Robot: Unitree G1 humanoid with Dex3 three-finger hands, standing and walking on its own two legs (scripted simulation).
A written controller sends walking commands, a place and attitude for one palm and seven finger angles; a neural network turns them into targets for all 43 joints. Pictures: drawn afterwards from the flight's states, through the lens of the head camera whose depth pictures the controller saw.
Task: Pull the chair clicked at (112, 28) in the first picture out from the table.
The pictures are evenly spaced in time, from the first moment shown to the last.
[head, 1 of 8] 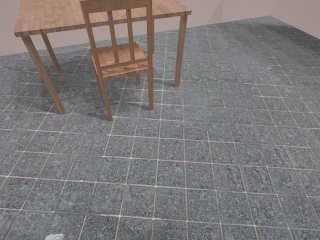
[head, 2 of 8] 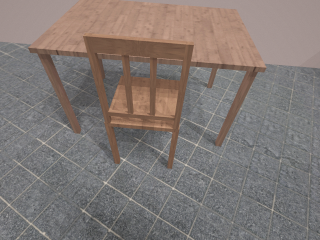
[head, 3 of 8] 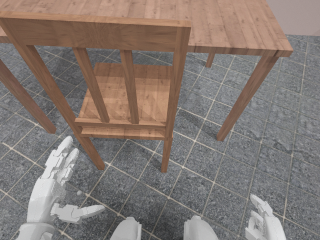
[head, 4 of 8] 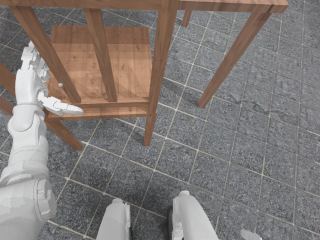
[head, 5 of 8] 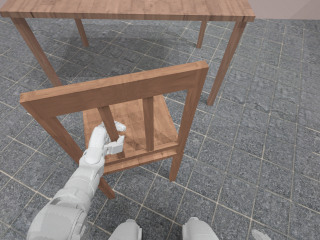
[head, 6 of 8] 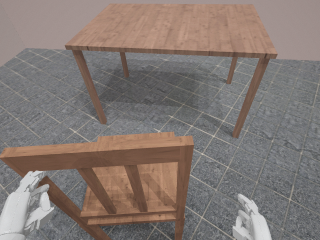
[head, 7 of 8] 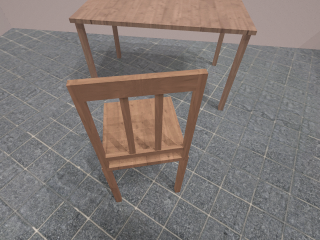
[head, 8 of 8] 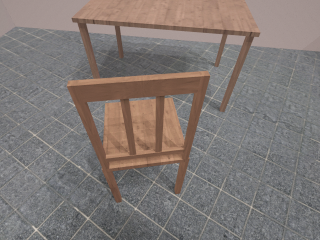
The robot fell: no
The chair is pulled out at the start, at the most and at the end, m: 0.00 0.62 0.62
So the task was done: yes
